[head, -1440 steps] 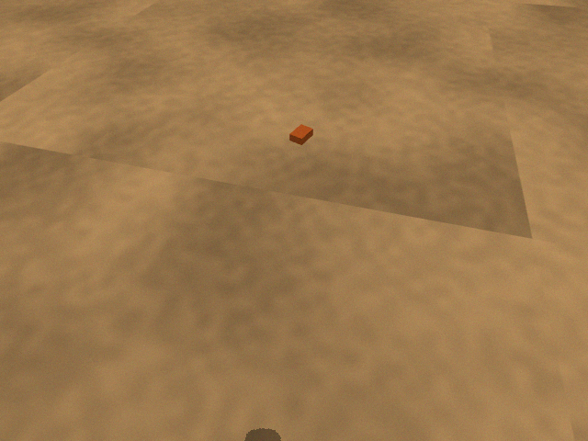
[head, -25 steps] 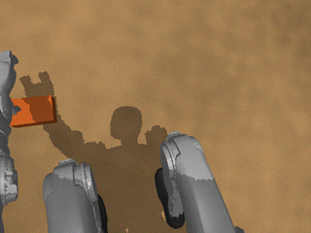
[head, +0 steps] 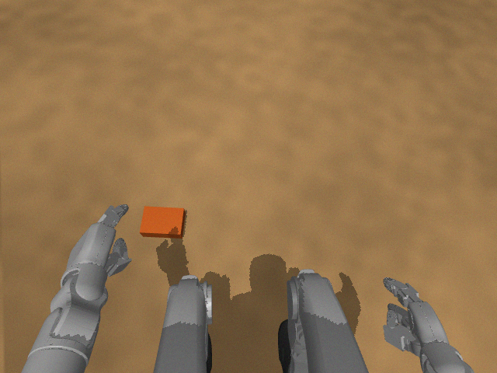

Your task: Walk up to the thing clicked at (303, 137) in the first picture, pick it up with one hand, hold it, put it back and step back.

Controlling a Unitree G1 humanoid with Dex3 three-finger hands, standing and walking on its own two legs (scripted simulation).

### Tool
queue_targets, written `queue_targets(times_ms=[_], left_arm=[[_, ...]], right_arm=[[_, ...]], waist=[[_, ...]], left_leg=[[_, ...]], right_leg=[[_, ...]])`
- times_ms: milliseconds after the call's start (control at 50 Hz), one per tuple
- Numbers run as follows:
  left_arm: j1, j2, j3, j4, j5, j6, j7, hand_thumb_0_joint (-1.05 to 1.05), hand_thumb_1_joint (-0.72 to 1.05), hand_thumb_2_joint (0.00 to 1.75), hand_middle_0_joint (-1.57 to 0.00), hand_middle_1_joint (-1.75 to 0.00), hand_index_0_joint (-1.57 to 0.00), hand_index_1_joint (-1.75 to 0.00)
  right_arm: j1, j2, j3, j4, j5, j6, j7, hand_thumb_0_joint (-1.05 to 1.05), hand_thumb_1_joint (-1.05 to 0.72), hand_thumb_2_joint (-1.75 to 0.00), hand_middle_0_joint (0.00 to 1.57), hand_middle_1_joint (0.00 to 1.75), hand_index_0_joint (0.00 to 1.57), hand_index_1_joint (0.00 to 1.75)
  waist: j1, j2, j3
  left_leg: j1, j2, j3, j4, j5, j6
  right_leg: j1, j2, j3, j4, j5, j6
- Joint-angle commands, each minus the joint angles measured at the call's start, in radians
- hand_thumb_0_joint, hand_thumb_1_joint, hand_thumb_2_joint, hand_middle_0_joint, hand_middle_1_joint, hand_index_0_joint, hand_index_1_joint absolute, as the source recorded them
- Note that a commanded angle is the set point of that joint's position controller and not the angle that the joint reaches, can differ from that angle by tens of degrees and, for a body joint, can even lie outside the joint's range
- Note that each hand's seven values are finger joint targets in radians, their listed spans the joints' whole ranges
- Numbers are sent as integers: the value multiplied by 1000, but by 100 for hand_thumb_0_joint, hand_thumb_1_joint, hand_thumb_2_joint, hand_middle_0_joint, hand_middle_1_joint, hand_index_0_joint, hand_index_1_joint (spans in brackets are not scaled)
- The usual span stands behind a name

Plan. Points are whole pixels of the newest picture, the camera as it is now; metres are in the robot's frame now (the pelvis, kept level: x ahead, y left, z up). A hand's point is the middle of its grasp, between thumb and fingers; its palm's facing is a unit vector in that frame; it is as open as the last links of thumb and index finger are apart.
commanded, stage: home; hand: left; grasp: from above
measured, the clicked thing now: (163, 222) +0.52 +0.24 -0.49
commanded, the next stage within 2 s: none
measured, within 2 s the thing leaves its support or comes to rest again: neither
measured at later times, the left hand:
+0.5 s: hand (85, 282) +0.26 +0.19 +0.10, palm faces +0.09 -0.97 -0.22, open 7.4 cm
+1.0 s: hand (55, 301) +0.23 +0.18 +0.15, palm faces +0.10 -0.98 -0.19, open 7.4 cm
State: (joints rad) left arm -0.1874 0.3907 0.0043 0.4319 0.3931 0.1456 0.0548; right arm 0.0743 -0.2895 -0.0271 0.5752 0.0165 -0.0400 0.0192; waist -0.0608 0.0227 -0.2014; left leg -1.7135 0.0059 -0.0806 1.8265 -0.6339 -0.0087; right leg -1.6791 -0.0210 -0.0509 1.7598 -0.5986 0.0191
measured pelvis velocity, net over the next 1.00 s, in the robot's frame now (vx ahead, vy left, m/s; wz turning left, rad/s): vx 0.08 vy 0.00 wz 0.05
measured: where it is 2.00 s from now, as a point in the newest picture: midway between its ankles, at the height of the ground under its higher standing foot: outside the picture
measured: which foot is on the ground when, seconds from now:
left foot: down 0.00-1.00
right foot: down 0.00-1.00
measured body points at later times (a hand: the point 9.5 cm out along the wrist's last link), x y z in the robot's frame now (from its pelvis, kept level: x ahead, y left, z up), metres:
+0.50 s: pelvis +0.06 +0.00 +0.17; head +0.11 +0.01 +0.62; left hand +0.25 +0.24 +0.12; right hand +0.21 -0.24 +0.09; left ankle +0.08 +0.12 -0.48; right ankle +0.09 -0.13 -0.48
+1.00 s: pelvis +0.08 +0.00 +0.20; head +0.10 +0.01 +0.65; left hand +0.23 +0.24 +0.17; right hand +0.27 -0.23 +0.15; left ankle +0.08 +0.12 -0.48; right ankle +0.09 -0.13 -0.48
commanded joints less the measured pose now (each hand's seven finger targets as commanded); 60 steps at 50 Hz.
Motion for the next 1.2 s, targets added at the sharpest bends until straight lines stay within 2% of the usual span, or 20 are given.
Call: queue_targets(times_ms=[0, 20, 40, 100, 140, 200, 300, 400, 460, 480, 520, 560, 600, 760, 820, 860, 920, 980, 1100, 1180], left_arm=[[-117, 108, 49, -296, -124, 21, 44, 0, 90, 90, -20, -30, -20, -30], [-88, 124, 71, -325, -149, 35, 47, 0, 90, 90, -20, -30, -20, -30], [-46, 99, 55, -325, -177, 49, 46, 0, 90, 90, -20, -30, -20, -30], [46, 88, 74, -388, -255, 84, 52, 0, 90, 90, -20, -30, -20, -30], [102, 70, 78, -404, -293, 108, 57, 0, 90, 90, -20, -30, -20, -30], [194, 27, 82, -425, -334, 146, 59, 0, 90, 90, -20, -30, -20, -30], [335, -27, 98, -495, -413, 199, 52, 0, 90, 90, -20, -30, -20, -30], [470, -52, 107, -591, -453, 234, 41, 0, 90, 90, -20, -30, -20, -30], [550, -68, 95, -666, -462, 247, 33, 0, 90, 90, -20, -30, -20, -30], [579, -63, 106, -684, -463, 251, 31, 0, 90, 90, -20, -30, -20, -30], [622, -67, 93, -720, -458, 256, 23, 0, 90, 90, -20, -30, -20, -30], [661, -77, 91, -716, -455, 262, 15, 0, 90, 90, -20, -30, -20, -30], [679, -83, 83, -737, -453, 262, 4, 0, 90, 90, -20, -30, -20, -30], [662, -80, 75, -730, -447, 261, -29, 0, 90, 90, -20, -30, -20, -30], [641, -68, 83, -739, -441, 252, -34, 0, 90, 90, -20, -30, -20, -30], [656, -63, 90, -741, -438, 251, -34, 0, 90, 90, -20, -30, -20, -30], [662, -62, 84, -762, -435, 250, -31, 0, 90, 90, -20, -30, -20, -30], [660, -67, 80, -746, -435, 251, -27, 0, 90, 90, -20, -30, -20, -30], [656, -67, 83, -730, -438, 254, -26, 0, 90, 90, -20, -30, -20, -30], [663, -64, 86, -731, -438, 256, -27, 0, 90, 90, -20, -30, -20, -30]], right_arm=[[61, -127, -37, -98, 18, -55, -52, 0, -90, -90, 20, 30, 20, 30], [55, -125, -34, -107, 19, -61, -59, 0, -90, -90, 20, 30, 20, 30], [50, -116, -29, -112, 21, -67, -67, 0, -90, -90, 20, 30, 20, 30], [49, -97, -20, -136, 24, -84, -85, 0, -90, -90, 20, 30, 20, 30], [53, -86, -7, -137, 27, -93, -96, 0, -90, -90, 20, 30, 20, 30], [73, -70, 6, -141, 28, -105, -117, 0, -90, -90, 20, 30, 20, 30], [112, -52, 24, -155, 30, -130, -158, 0, -90, -90, 20, 30, 20, 30], [153, -45, 26, -179, 22, -160, -190, 0, -90, -90, 20, 30, 20, 30], [168, -35, 26, -198, 19, -175, -204, 0, -90, -90, 20, 30, 20, 30], [174, -32, 24, -201, 16, -180, -208, 0, -90, -90, 20, 30, 20, 30], [177, -31, 21, -207, 11, -191, -214, 0, -90, -90, 20, 30, 20, 30], [177, -31, 22, -210, 8, -199, -218, 0, -90, -90, 20, 30, 20, 30], [177, -34, 17, -212, 3, -206, -218, 0, -90, -90, 20, 30, 20, 30], [163, -51, 8, -211, -6, -242, -218, 0, -90, -90, 20, 30, 20, 30], [158, -53, 7, -208, -10, -253, -215, 0, -90, -90, 20, 30, 20, 30], [155, -54, 7, -206, -10, -256, -213, 0, -90, -90, 20, 30, 20, 30], [161, -53, 7, -199, -12, -259, -212, 0, -90, -90, 20, 30, 20, 30], [157, -53, 9, -194, -13, -258, -211, 0, -90, -90, 20, 30, 20, 30], [146, -53, 12, -193, -14, -259, -213, 0, -90, -90, 20, 30, 20, 30], [145, -53, 9, -196, -12, -261, -215, 0, -90, -90, 20, 30, 20, 30]], waist=[[-44, 117, -416], [-35, 123, -426], [-41, 112, -412], [-31, 86, -386], [-26, 75, -352], [-28, 60, -292], [-16, 53, -246], [-7, 43, -187], [0, 47, -151], [9, 54, -134], [5, 57, -123], [9, 35, -71], [7, 42, -60], [-1, 11, -1], [7, 28, 0], [17, 48, -17], [18, 58, -73], [15, 33, -74], [21, 13, -31], [24, 9, -29]], left_leg=[[491, -5, -21, -418, -53, 29], [526, -6, -16, -437, -40, 30], [542, -7, -12, -455, -24, 31], [599, -9, 9, -504, 16, 36], [643, -8, -4, -560, 21, 36], [715, -4, -16, -641, 58, 32], [836, -2, -7, -739, 183, 26], [956, -5, 8, -842, 268, 23], [1020, -8, 21, -897, 314, 21], [1031, -11, 26, -908, 319, 21], [1064, -10, 27, -930, 356, 20], [1071, -9, 26, -952, 354, 21], [1093, -4, 17, -976, 360, 17], [1111, -4, 21, -1004, 346, 21], [1112, -7, 21, -1007, 326, 19], [1128, -6, 22, -1009, 343, 17], [1157, -6, 25, -989, 446, 12], [1154, -7, 24, -982, 460, 15], [1123, -11, 31, -988, 379, 23], [1118, -11, 33, -989, 367, 23]], right_leg=[[341, 28, 11, -341, 12, -41], [385, 28, 17, -368, 19, -40], [417, 27, 18, -392, 29, -38], [527, 30, 31, -481, 48, -37], [582, 28, 33, -528, 53, -35], [666, 29, 32, -604, 86, -35], [815, 36, 24, -712, 191, -34], [949, 39, 15, -828, 261, -29], [1010, 44, 6, -890, 296, -27], [1024, 44, 6, -907, 300, -26], [1047, 50, -2, -928, 329, -26], [1054, 51, -10, -946, 323, -26], [1059, 55, -17, -954, 319, -28], [1061, 55, -30, -974, 298, -24], [1062, 51, -28, -975, 282, -23], [1071, 51, -27, -968, 295, -25], [1103, 48, -22, -947, 380, -28], [1113, 48, -21, -951, 398, -26], [1103, 44, -19, -974, 340, -20], [1099, 44, -18, -975, 331, -19]])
